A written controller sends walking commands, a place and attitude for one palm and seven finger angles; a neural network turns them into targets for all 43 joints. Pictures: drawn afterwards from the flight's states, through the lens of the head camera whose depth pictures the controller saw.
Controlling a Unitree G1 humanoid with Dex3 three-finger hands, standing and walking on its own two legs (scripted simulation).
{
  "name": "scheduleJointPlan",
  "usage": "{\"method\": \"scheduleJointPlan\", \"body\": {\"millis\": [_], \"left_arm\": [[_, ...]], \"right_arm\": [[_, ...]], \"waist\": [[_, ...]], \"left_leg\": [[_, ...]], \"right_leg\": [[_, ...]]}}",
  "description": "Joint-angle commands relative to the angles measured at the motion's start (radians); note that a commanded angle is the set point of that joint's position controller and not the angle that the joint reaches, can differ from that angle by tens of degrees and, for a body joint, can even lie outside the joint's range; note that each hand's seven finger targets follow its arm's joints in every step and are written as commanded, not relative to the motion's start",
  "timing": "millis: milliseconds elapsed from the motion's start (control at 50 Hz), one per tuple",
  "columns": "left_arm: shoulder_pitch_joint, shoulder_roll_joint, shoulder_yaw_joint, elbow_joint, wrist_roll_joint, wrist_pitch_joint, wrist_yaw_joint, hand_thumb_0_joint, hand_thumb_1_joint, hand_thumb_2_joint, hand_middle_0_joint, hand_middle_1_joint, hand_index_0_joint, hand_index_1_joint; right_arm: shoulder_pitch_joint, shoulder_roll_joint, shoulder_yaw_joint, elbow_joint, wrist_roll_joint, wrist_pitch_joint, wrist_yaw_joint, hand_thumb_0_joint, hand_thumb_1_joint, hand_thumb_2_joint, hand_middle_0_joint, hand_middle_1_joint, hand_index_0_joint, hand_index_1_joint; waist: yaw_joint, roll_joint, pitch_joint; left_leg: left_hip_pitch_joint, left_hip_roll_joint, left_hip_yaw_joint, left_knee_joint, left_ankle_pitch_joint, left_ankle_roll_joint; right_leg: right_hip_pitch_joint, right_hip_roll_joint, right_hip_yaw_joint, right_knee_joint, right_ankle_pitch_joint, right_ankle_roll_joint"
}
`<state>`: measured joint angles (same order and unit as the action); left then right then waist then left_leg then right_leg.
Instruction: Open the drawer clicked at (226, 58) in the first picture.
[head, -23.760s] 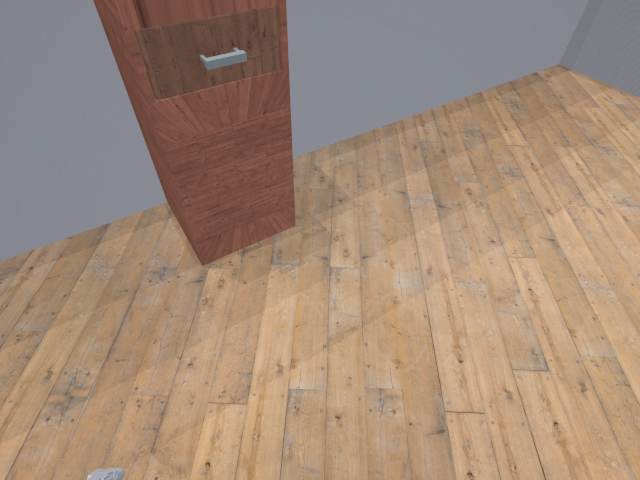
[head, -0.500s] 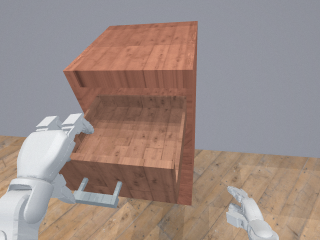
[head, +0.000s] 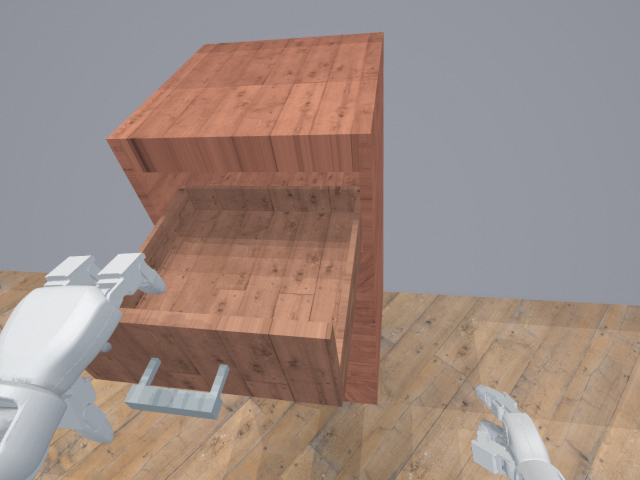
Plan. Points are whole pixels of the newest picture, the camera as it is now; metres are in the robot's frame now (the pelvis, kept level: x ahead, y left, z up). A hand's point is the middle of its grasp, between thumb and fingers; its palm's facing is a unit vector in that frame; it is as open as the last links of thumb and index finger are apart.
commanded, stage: draw the hand back to the body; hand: left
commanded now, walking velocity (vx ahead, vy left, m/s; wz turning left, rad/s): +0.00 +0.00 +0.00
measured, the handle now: (180, 385) +0.21 +0.22 +0.03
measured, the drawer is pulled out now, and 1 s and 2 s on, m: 0.30 0.30 0.30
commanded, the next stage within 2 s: step back with the hand held close in 1.28 s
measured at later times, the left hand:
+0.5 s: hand (107, 318) +0.20 +0.22 +0.20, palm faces +0.37 -0.84 -0.40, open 13.4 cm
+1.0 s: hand (90, 305) +0.21 +0.24 +0.20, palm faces +0.42 -0.80 -0.41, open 9.4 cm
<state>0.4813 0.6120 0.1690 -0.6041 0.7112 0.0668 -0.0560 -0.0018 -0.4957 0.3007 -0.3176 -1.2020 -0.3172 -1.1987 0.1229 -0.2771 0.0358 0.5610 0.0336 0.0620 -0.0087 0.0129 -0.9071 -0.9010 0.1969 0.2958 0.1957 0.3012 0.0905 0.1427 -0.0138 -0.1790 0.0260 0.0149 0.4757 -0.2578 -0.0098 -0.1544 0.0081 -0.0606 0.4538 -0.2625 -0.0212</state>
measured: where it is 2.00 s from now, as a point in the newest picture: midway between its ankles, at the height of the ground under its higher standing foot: outside the picture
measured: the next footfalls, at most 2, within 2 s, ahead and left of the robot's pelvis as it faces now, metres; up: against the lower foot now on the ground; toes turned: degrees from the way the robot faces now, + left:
none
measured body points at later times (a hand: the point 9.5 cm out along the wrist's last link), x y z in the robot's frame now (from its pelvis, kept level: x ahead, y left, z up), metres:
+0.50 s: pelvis +0.02 +0.01 +0.00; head +0.00 +0.00 +0.45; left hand +0.17 +0.26 +0.22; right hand +0.22 -0.19 -0.07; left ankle +0.00 +0.13 -0.74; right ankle -0.01 -0.10 -0.74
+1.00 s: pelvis +0.03 +0.01 +0.00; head +0.01 -0.02 +0.45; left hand +0.18 +0.28 +0.22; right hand +0.22 -0.21 -0.08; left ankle +0.00 +0.13 -0.74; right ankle -0.01 -0.10 -0.74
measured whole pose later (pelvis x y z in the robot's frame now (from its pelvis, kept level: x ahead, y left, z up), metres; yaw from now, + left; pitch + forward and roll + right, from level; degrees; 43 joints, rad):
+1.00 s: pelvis +0.03 +0.01 +0.00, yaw +0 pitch -3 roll -1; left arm 0.51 0.35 0.34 -0.57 -0.07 -0.12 0.11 0.00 0.45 0.71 -0.24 -0.59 -0.24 -0.58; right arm 0.18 -0.21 0.01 0.62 0.02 -0.10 -0.07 0.01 -0.90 -0.90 0.20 0.30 0.20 0.30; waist 0.06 0.08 0.01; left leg -0.11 0.02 0.02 0.45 -0.28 0.00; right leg -0.08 0.00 -0.06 0.41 -0.28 -0.01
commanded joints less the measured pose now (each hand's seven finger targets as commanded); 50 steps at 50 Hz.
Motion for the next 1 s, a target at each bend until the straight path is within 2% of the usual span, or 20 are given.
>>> {"method": "scheduleJointPlan", "body": {"millis": [0,40,80,120,160,220,260,280,300,320,360,420,460,520,640,680,720,800,900,980], "left_arm": [[-0.024,0.224,0.204,-0.203,-0.018,-0.028,0.048,0.0,-0.5,0.3,-0.3,-1.2,-0.3,-1.2],[-0.038,0.235,0.232,-0.184,-0.02,-0.035,0.054,0.0,-0.5,0.3,-0.3,-1.2,-0.3,-1.2],[0.009,0.227,0.246,-0.16,-0.035,-0.042,0.062,0.0,-0.5,0.3,-0.3,-1.2,-0.3,-1.2],[0.0,0.22,0.251,-0.163,-0.052,-0.042,0.064,0.0,-0.5,0.3,-0.3,-1.2,-0.3,-1.2],[0.015,0.223,0.244,-0.159,-0.052,-0.052,0.063,0.0,-0.5,0.3,-0.3,-1.2,-0.3,-1.2],[0.001,0.21,0.225,-0.197,-0.053,-0.05,0.06,0.0,-0.5,0.3,-0.3,-1.2,-0.3,-1.2],[0.02,0.229,0.229,-0.214,-0.035,-0.057,0.064,0.0,-0.5,0.3,-0.3,-1.2,-0.3,-1.2],[-0.057,-0.211,0.156,-0.211,-0.698,-0.142,0.103,0.0,-0.465,0.315,-0.298,-1.178,-0.298,-1.178],[0.009,-0.091,0.21,-0.14,-0.692,-0.175,0.138,0.0,-0.43,0.33,-0.295,-1.155,-0.295,-1.155],[0.039,-0.08,0.266,-0.172,-0.748,-0.194,0.159,0.0,-0.395,0.345,-0.292,-1.133,-0.292,-1.133],[-0.017,-0.061,0.272,-0.278,-0.756,-0.244,0.186,0.0,-0.325,0.375,-0.287,-1.087,-0.287,-1.087],[-0.018,-0.091,0.25,-0.272,-0.755,-0.26,0.199,0.0,-0.22,0.42,-0.28,-1.02,-0.28,-1.02],[-0.027,-0.133,0.215,-0.237,-0.762,-0.263,0.195,0.0,-0.15,0.45,-0.275,-0.975,-0.275,-0.975],[-0.044,-0.123,0.23,-0.228,-0.767,-0.266,0.188,0.0,-0.045,0.495,-0.268,-0.908,-0.268,-0.908],[-0.016,-0.13,0.242,-0.219,-0.78,-0.26,0.175,0.0,0.165,0.585,-0.252,-0.772,-0.252,-0.772],[-0.017,-0.118,0.26,-0.206,-0.785,-0.257,0.176,0.0,0.235,0.615,-0.247,-0.728,-0.247,-0.728],[-0.03,-0.112,0.266,-0.22,-0.785,-0.258,0.177,0.0,0.305,0.645,-0.242,-0.683,-0.242,-0.683],[-0.019,-0.104,0.279,-0.209,-0.787,-0.255,0.182,0.0,0.445,0.705,-0.232,-0.592,-0.232,-0.592],[-0.03,-0.099,0.292,-0.162,-0.79,-0.244,0.187,0.0,0.62,0.78,-0.22,-0.48,-0.22,-0.48],[-0.052,-0.102,0.29,-0.144,-0.793,-0.242,0.185,0.0,0.76,0.84,-0.21,-0.39,-0.21,-0.39]], "right_arm": [[-0.184,-0.089,-0.031,-0.208,-0.002,-0.059,-0.003,0.0,-0.9,-0.9,0.2,0.3,0.2,0.3],[-0.18,-0.084,-0.029,-0.195,-0.004,-0.061,0.0,0.0,-0.9,-0.9,0.2,0.3,0.2,0.3],[-0.168,-0.084,-0.038,-0.201,-0.002,-0.058,-0.003,0.0,-0.9,-0.9,0.2,0.3,0.2,0.3],[-0.201,-0.082,-0.036,-0.202,0.009,-0.065,-0.001,0.0,-0.9,-0.9,0.2,0.3,0.2,0.3],[-0.163,-0.085,-0.042,-0.204,0.0,-0.064,-0.005,0.0,-0.9,-0.9,0.2,0.3,0.2,0.3],[-0.197,-0.088,-0.039,-0.212,0.007,-0.07,-0.007,0.0,-0.9,-0.9,0.2,0.3,0.2,0.3],[-0.157,-0.092,-0.042,-0.213,-0.003,-0.064,-0.01,0.0,-0.9,-0.9,0.2,0.3,0.2,0.3],[-0.085,0.005,-0.045,-0.22,0.004,-0.145,-0.038,0.0,-0.9,-0.9,0.2,0.3,0.2,0.3],[-0.067,-0.028,-0.044,-0.18,-0.004,-0.183,-0.054,0.0,-0.9,-0.9,0.2,0.3,0.2,0.3],[-0.1,-0.025,-0.043,-0.159,-0.005,-0.206,-0.063,0.0,-0.9,-0.9,0.2,0.3,0.2,0.3],[-0.073,-0.02,-0.041,-0.155,-0.016,-0.247,-0.079,0.0,-0.9,-0.9,0.2,0.3,0.2,0.3],[-0.074,-0.016,-0.035,-0.13,-0.022,-0.273,-0.081,0.0,-0.9,-0.9,0.2,0.3,0.2,0.3],[-0.068,-0.011,-0.03,-0.127,-0.023,-0.278,-0.076,0.0,-0.9,-0.9,0.2,0.3,0.2,0.3],[-0.076,-0.016,-0.035,-0.12,-0.026,-0.274,-0.073,0.0,-0.9,-0.9,0.2,0.3,0.2,0.3],[-0.076,-0.02,-0.044,-0.118,-0.025,-0.251,-0.061,0.0,-0.9,-0.9,0.2,0.3,0.2,0.3],[-0.074,-0.023,-0.048,-0.12,-0.022,-0.24,-0.063,0.0,-0.9,-0.9,0.2,0.3,0.2,0.3],[-0.081,-0.024,-0.05,-0.12,-0.02,-0.236,-0.066,0.0,-0.9,-0.9,0.2,0.3,0.2,0.3],[-0.074,-0.025,-0.055,-0.12,-0.018,-0.232,-0.066,0.0,-0.9,-0.9,0.2,0.3,0.2,0.3],[-0.076,-0.027,-0.058,-0.115,-0.017,-0.223,-0.072,0.0,-0.9,-0.9,0.2,0.3,0.2,0.3],[-0.08,-0.029,-0.058,-0.111,-0.016,-0.216,-0.073,0.0,-0.9,-0.9,0.2,0.3,0.2,0.3]], "waist": [[0.019,-0.128,-0.082],[0.02,-0.101,-0.098],[0.02,-0.14,-0.088],[0.015,-0.087,-0.064],[0.012,-0.126,-0.086],[0.006,-0.075,-0.077],[0.01,-0.099,-0.11],[-0.084,-0.144,-0.023],[-0.065,-0.195,-0.021],[-0.043,-0.226,-0.037],[-0.035,-0.156,-0.122],[-0.027,-0.007,-0.054],[-0.031,-0.03,0.001],[-0.025,-0.037,0.01],[-0.026,-0.043,-0.037],[-0.027,-0.099,-0.049],[-0.029,-0.062,-0.056],[-0.028,-0.089,-0.08],[-0.03,-0.121,-0.065],[-0.032,-0.1,-0.057]], "left_leg": [[0.028,-0.01,0.005,-0.03,0.195,0.027],[0.028,-0.01,0.004,-0.022,0.195,0.027],[0.03,-0.01,0.006,-0.016,0.195,0.03],[0.028,-0.009,-0.001,-0.016,0.184,0.024],[0.032,-0.008,0.004,-0.015,0.192,0.029],[0.039,-0.007,-0.001,-0.014,0.195,0.026],[0.043,-0.002,-0.004,-0.02,0.221,0.027],[0.12,0.017,0.007,-0.037,0.163,0.044],[0.109,0.038,-0.013,-0.052,0.142,0.038],[0.103,0.032,-0.014,-0.061,0.138,0.035],[0.126,0.023,0.0,-0.06,0.205,0.037],[0.102,0.017,0.0,-0.07,0.242,0.023],[0.076,0.023,-0.014,-0.087,0.231,0.017],[0.075,0.026,-0.018,-0.088,0.248,0.016],[0.09,0.029,-0.014,-0.077,0.322,0.012],[0.089,0.03,-0.015,-0.077,0.316,0.013],[0.097,0.027,-0.012,-0.076,0.314,0.013],[0.11,0.028,-0.014,-0.073,0.328,0.013],[0.11,0.023,-0.008,-0.072,0.312,0.019],[0.115,0.02,-0.004,-0.074,0.291,0.023]], "right_leg": [[-0.021,-0.047,0.032,-0.089,0.196,0.031],[-0.021,-0.043,0.032,-0.085,0.184,0.024],[-0.028,-0.045,0.031,-0.085,0.195,0.03],[-0.046,-0.035,0.04,-0.091,0.18,0.023],[-0.039,-0.045,0.021,-0.084,0.188,0.032],[-0.054,-0.037,0.031,-0.087,0.191,0.024],[-0.038,-0.044,0.008,-0.075,0.196,0.027],[-0.043,-0.015,-0.02,-0.079,0.176,0.004],[-0.046,-0.024,-0.016,-0.067,0.13,0.008],[-0.023,-0.021,-0.012,-0.083,0.13,0.01],[0.031,-0.042,0.0,-0.071,0.194,0.012],[0.024,-0.04,0.009,-0.082,0.21,-0.004],[0.017,-0.04,-0.004,-0.083,0.193,-0.005],[0.025,-0.036,-0.002,-0.091,0.207,-0.009],[0.048,-0.036,-0.003,-0.078,0.28,-0.006],[0.053,-0.034,-0.005,-0.075,0.281,-0.004],[0.05,-0.036,0.001,-0.082,0.279,-0.006],[0.052,-0.036,-0.001,-0.075,0.289,-0.003],[0.044,-0.037,-0.001,-0.086,0.296,0.002],[0.04,-0.039,0.004,-0.099,0.284,0.003]]}}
